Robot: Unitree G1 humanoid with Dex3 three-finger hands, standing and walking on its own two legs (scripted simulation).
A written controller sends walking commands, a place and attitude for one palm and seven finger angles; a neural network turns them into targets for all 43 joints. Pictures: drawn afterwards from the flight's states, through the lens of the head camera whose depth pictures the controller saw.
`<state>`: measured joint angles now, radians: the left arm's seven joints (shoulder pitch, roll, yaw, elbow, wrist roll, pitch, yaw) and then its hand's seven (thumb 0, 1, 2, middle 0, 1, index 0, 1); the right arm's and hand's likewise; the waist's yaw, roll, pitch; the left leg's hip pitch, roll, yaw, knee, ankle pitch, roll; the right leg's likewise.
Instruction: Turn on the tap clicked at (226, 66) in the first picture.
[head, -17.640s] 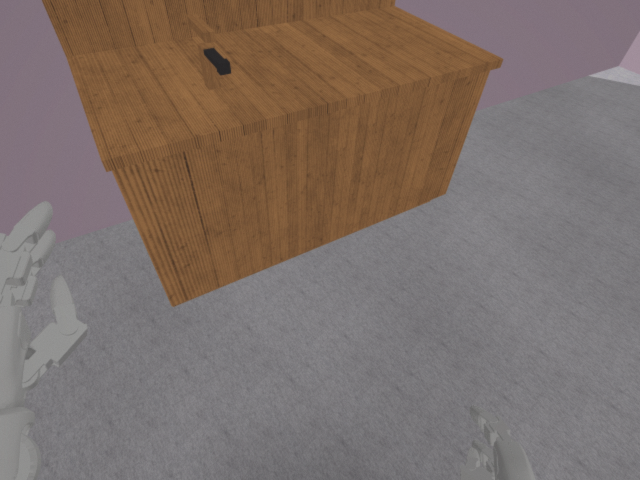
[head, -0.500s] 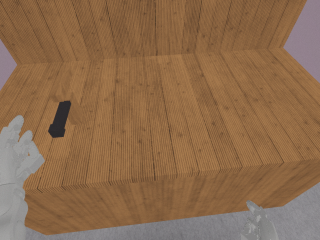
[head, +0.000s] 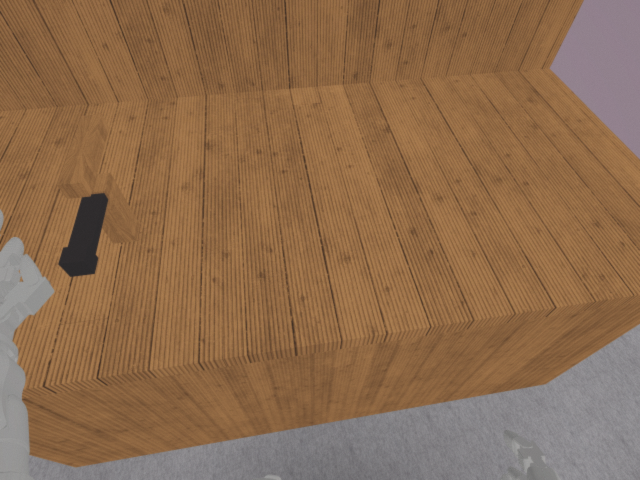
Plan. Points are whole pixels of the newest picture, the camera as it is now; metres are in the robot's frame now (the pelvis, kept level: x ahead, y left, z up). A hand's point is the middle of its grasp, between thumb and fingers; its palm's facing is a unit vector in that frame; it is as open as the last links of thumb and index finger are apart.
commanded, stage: reach beside the lever's end, fingers flat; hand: left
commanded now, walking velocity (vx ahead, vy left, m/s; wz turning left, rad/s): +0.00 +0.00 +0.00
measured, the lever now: (79, 260) +0.34 +0.32 +0.08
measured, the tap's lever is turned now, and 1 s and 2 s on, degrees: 0 0 10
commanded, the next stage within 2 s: push the lever round in 0.36 s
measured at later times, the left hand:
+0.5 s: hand (37, 287) +0.30 +0.35 +0.08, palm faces +0.47 -0.88 -0.12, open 7.8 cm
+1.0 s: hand (56, 294) +0.30 +0.33 +0.07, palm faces +0.44 -0.89 -0.09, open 7.8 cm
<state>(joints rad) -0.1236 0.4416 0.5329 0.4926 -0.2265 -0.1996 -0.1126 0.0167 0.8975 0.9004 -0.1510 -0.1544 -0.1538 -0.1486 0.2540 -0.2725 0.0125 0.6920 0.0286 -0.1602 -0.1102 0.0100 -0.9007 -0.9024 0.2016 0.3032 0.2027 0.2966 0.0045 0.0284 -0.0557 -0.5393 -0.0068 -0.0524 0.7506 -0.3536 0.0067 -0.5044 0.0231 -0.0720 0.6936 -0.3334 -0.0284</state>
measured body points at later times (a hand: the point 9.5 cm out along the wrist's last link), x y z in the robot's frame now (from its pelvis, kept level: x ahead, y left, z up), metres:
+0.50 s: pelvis +0.00 +0.00 +0.00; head +0.05 +0.01 +0.44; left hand +0.27 +0.40 +0.09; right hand +0.14 -0.25 -0.10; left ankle +0.01 +0.11 -0.71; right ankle +0.01 -0.10 -0.71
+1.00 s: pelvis +0.00 +0.01 +0.00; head +0.04 +0.01 +0.45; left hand +0.27 +0.37 +0.08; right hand +0.14 -0.24 -0.10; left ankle +0.01 +0.11 -0.71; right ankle +0.01 -0.10 -0.71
